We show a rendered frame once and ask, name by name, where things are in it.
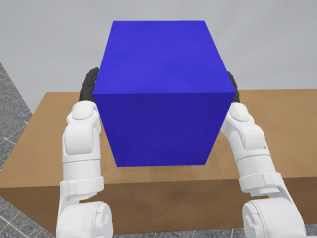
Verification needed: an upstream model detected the right robot upper arm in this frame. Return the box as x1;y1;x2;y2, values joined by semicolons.
242;197;317;238

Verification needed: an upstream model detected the left robot forearm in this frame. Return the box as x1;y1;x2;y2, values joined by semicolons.
56;100;104;238

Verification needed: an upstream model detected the right robot forearm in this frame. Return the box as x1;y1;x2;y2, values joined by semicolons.
220;102;306;234

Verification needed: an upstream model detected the pedestal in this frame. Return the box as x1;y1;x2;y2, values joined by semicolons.
0;89;317;237

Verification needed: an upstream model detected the carton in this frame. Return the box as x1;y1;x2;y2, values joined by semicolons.
92;20;236;167

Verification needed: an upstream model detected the left robot upper arm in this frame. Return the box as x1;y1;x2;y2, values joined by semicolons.
57;201;114;238

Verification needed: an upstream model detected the robot left hand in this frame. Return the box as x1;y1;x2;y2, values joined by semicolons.
79;67;99;104

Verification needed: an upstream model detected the robot right hand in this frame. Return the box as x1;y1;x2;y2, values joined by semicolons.
227;71;240;103

